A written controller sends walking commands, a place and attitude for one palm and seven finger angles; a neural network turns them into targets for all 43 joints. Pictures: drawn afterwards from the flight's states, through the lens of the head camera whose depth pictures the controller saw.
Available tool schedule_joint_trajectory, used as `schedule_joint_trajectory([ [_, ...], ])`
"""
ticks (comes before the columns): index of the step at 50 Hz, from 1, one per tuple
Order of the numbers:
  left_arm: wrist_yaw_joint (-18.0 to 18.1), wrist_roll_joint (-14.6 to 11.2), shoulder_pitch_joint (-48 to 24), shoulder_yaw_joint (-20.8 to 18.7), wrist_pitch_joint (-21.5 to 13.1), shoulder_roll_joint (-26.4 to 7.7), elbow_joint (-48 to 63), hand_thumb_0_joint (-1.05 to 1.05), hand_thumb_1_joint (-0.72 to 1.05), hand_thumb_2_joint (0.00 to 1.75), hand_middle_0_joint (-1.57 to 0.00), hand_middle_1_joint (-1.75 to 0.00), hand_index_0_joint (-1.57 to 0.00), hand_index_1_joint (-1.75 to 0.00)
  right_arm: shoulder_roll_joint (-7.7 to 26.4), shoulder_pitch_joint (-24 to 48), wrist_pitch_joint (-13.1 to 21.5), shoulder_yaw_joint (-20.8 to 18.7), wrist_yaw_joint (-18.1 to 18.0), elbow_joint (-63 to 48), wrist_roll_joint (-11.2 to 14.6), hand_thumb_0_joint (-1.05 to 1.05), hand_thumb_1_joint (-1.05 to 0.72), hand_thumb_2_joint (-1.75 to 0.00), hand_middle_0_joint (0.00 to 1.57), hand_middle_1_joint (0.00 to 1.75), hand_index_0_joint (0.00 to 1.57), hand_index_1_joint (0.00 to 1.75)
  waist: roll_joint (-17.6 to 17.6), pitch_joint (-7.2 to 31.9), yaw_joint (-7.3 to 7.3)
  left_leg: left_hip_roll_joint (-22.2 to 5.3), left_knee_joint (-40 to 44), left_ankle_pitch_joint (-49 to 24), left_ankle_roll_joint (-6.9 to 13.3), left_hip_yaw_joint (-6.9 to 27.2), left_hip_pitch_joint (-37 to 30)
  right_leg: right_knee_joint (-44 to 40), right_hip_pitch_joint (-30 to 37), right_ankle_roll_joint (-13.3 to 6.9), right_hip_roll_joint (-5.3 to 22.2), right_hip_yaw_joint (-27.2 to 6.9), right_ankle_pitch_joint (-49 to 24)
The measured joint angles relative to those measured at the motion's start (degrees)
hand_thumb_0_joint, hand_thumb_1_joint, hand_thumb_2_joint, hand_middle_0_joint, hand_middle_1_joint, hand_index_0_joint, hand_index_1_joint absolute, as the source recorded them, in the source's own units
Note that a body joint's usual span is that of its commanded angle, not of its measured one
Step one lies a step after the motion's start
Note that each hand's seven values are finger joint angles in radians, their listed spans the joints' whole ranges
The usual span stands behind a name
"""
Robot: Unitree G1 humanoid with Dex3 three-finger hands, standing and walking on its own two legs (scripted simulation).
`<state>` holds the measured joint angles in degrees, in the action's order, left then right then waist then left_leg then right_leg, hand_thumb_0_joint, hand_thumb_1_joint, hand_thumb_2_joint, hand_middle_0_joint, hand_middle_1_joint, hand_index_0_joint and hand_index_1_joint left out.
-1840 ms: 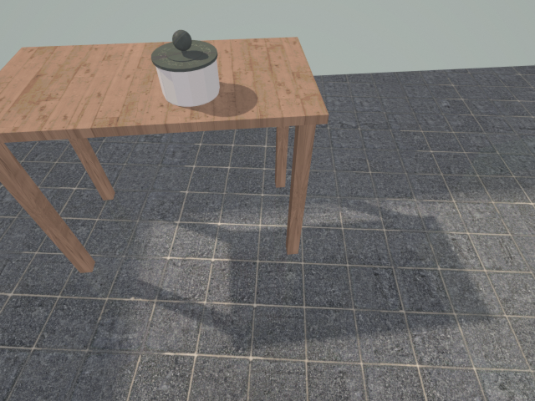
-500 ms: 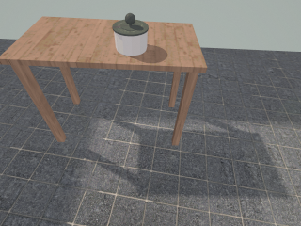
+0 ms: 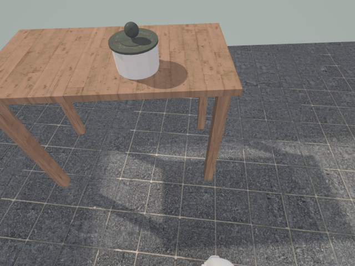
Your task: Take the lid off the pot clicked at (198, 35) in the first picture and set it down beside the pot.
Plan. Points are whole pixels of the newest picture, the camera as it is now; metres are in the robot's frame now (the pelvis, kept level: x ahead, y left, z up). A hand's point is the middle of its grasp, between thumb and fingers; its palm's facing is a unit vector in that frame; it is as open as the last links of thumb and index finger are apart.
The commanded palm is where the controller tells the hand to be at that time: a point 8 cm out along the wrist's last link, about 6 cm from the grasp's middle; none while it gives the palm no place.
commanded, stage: take the last steps up to it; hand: left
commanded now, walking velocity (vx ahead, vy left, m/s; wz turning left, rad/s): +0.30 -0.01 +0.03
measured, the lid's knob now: (131, 29) +0.82 +0.15 +0.13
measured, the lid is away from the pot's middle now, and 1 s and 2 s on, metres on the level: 0.00 0.00 0.00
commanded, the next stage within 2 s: come to a stop and stand still in 0.58 s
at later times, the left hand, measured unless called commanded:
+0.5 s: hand out of the picture +0.09 +0.14 -0.16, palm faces +0.17 -0.97 -0.18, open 7.3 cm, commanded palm none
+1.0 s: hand (116, 190) +0.36 +0.20 -0.17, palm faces +0.06 -0.97 -0.24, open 7.3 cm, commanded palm none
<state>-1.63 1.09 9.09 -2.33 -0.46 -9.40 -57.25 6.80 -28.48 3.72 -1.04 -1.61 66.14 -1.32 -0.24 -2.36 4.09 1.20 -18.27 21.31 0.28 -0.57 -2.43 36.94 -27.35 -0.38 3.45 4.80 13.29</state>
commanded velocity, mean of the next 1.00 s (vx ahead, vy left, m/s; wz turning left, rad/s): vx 0.08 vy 0.00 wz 0.02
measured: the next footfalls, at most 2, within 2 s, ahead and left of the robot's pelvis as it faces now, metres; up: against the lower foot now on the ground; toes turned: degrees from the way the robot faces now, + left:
right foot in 0.02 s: +0.15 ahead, -0.11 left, +0.00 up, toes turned -6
left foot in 0.58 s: +0.34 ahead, +0.11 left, +0.00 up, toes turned +10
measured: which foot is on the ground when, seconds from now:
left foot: down 0.00-0.04, up 0.06-0.56, down 0.58-1.00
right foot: up 0.00-0.00, down 0.02-0.58, up 0.60-1.00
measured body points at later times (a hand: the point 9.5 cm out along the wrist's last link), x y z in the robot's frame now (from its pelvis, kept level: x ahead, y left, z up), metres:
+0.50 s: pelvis +0.19 -0.02 +0.01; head +0.21 -0.02 +0.46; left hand +0.08 +0.19 -0.14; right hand +0.32 -0.23 -0.13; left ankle +0.28 +0.11 -0.70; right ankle +0.11 -0.10 -0.73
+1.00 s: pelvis +0.31 +0.00 +0.00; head +0.34 +0.00 +0.45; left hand +0.36 +0.25 -0.15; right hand +0.34 -0.22 -0.15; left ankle +0.30 +0.10 -0.73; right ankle +0.33 -0.12 -0.72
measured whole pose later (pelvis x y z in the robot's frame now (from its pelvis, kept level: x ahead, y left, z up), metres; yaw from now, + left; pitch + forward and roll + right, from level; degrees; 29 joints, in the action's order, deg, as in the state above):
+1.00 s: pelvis +0.31 +0.00 +0.00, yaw +2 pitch -1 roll +1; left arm 1.9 0.9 11.5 -2.3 1.6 -11.5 -57.5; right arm 7.8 -13.6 -0.6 -1.3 -2.4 61.5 -0.9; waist 1.8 -3.6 0.9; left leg -0.2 -26.7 15.4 1.7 -7.8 10.7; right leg 35.9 -17.4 0.5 3.1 1.9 16.1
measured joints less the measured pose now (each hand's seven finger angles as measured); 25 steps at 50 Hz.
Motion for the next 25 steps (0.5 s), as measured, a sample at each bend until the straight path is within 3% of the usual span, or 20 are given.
schedule_joint_trajectory([
  [2, 0.1, 0.2, -0.9, -0.1, -1.7, 0.2, 0.8, 0.01, 0.91, 0.90, -0.20, -0.30, -0.20, -0.30, 0.0, -0.1, -0.2, -0.1, 0.2, 0.3, 0.3, 0.01, -0.90, -0.90, 0.21, 0.30, 0.21, 0.30, -0.7, -0.4, -0.35, -1.2, -8.7, 5.0, -0.4, 0.1, 1.9, -3.4, 3.1, -1.7, -1.0, 1.0, -4.4],
  [4, 0.5, 0.1, -1.6, -0.1, -3.2, 0.7, 1.3, 0.00, 0.91, 0.89, -0.20, -0.30, -0.20, -0.30, 0.3, 1.6, -1.1, -0.3, 0.6, 0.4, 0.7, 0.01, -0.90, -0.90, 0.21, 0.30, 0.21, 0.30, -1.7, -1.2, -0.69, -2.1, -28.3, 7.8, 0.9, 0.9, 9.2, -0.2, 4.0, -3.3, -1.7, 2.7, -1.7],
  [6, 1.0, -0.3, -0.8, -0.1, -3.6, 1.1, 1.5, 0.00, 0.91, 0.89, -0.20, -0.30, -0.20, -0.30, 0.9, 3.7, -1.8, -0.8, 0.9, 0.1, 0.7, 0.01, -0.91, -0.90, 0.21, 0.30, 0.21, 0.30, -1.8, -1.1, -1.50, -2.7, -43.3, 5.6, 2.0, 0.5, 16.4, -1.1, 6.9, -3.9, -2.3, 3.6, 1.1],
  [8, 1.6, -0.3, 1.1, 0.0, -3.6, 1.4, 0.9, 0.00, 0.91, 0.89, -0.20, -0.30, -0.20, -0.30, 1.6, 6.3, -2.2, -1.3, 1.0, -1.0, 0.4, 0.01, -0.91, -0.90, 0.20, 0.30, 0.20, 0.30, -1.7, -0.3, -2.15, -3.9, -49.5, 1.5, 2.0, -0.7, 22.5, -4.4, 10.1, -3.8, -2.8, 4.0, 1.0],
  [12, 2.7, -0.3, 5.5, -0.9, -3.8, 0.5, -0.4, -0.01, 0.94, 0.89, -0.21, -0.30, -0.20, -0.30, 3.0, 11.4, -2.5, -2.2, 1.2, -4.4, 0.0, 0.01, -0.91, -0.90, 0.20, 0.30, 0.20, 0.29, -1.7, 1.3, -2.84, -6.3, -47.3, -4.2, 0.9, -1.5, 30.9, -11.5, 15.7, -4.4, -4.1, 4.6, 0.0],
  [16, 2.4, -0.1, 10.1, -0.3, -3.7, 0.2, -2.6, -0.01, 0.94, 0.89, -0.20, -0.30, -0.20, -0.30, 3.8, 16.1, -2.8, -2.6, 1.8, -7.0, 0.0, 0.01, -0.91, -0.90, 0.20, 0.30, 0.20, 0.29, -1.6, 2.1, -3.84, -7.6, -40.1, -8.5, -0.4, -2.0, 34.6, -16.1, 19.8, -4.3, -5.0, 4.2, -0.1],
  [21, 2.2, 0.1, 15.1, 0.5, -3.6, 0.9, -5.0, 0.00, 0.92, 0.89, -0.20, -0.30, -0.20, -0.30, 3.9, 20.0, -3.0, -2.3, 2.7, -8.3, 0.0, 0.01, -0.91, -0.90, 0.20, 0.30, 0.20, 0.29, -1.2, 1.7, -6.00, -7.6, -30.3, -10.5, -1.0, -3.0, 34.2, -18.7, 24.3, -3.4, -5.1, 4.0, 1.9],
  [25, 2.2, 0.3, 17.9, 0.8, -3.3, 1.5, -6.6, 0.00, 0.91, 0.89, -0.20, -0.30, -0.20, -0.30, 3.4, 22.4, -3.0, -1.7, 3.1, -8.5, 0.2, 0.01, -0.91, -0.90, 0.20, 0.30, 0.20, 0.29, -0.5, 0.6, -7.95, -6.1, -23.6, -9.4, -0.1, -4.4, 31.2, -18.5, 27.3, -2.0, -4.4, 4.1, 4.9],
])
